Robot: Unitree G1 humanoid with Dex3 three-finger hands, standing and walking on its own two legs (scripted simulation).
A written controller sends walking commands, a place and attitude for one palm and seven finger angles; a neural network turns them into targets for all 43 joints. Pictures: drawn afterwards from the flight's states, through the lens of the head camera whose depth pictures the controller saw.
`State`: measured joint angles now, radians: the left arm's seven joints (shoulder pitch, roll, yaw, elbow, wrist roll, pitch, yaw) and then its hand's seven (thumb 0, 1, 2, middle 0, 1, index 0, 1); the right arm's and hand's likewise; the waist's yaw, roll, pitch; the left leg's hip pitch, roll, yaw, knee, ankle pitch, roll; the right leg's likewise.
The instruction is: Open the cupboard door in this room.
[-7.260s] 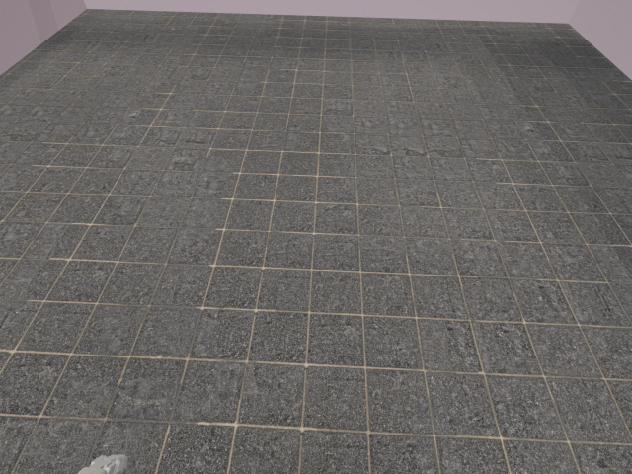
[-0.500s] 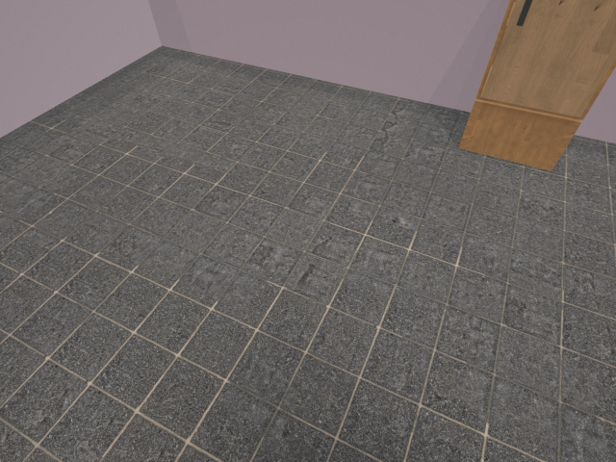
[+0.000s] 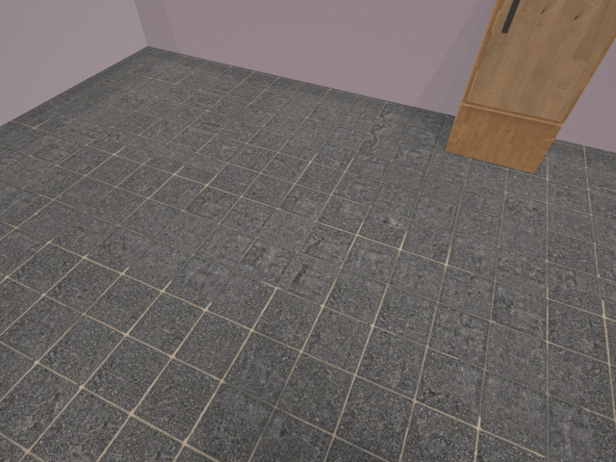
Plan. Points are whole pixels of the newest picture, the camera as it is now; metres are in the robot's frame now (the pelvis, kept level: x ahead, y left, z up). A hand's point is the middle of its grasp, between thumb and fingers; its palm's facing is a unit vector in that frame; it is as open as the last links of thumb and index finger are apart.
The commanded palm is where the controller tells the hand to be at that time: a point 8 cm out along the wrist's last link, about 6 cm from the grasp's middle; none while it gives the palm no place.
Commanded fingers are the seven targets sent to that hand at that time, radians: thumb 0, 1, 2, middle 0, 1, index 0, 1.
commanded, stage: turn or walk to find it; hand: left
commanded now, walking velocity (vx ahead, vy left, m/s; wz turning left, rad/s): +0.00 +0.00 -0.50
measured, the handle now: (512, 10) +1.79 -0.70 -0.03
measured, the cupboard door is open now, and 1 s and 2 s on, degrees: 0 0 0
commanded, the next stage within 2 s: stand and wait in 0.26 s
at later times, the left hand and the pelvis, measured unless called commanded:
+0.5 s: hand out of the picture +0.06 +0.16 -0.17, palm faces +0.05 -0.98 -0.21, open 7.3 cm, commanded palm none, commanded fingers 0.00 0.90 0.90 -0.20 -0.30 -0.20 -0.30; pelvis +0.01 -0.02 +0.00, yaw +2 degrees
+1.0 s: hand out of the picture +0.04 +0.17 -0.18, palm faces -0.06 -0.97 -0.24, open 7.4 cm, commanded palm none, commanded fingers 0.00 0.90 0.90 -0.20 -0.30 -0.20 -0.30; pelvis +0.01 -0.03 -0.02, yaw -7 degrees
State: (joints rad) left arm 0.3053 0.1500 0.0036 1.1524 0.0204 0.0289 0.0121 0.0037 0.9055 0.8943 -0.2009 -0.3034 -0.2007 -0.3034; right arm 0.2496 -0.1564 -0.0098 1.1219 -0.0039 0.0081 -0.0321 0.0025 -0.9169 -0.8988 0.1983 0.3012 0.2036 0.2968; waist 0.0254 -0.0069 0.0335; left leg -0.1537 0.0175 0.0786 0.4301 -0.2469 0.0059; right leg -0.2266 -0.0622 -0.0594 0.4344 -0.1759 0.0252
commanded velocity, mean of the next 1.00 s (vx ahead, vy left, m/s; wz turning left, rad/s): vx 0.01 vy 0.00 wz -0.09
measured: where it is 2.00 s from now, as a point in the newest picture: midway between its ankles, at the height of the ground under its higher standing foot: outside the picture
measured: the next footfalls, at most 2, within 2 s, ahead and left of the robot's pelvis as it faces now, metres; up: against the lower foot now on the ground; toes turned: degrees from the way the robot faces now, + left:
left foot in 1.40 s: +0.08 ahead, +0.10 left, +0.00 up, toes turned -4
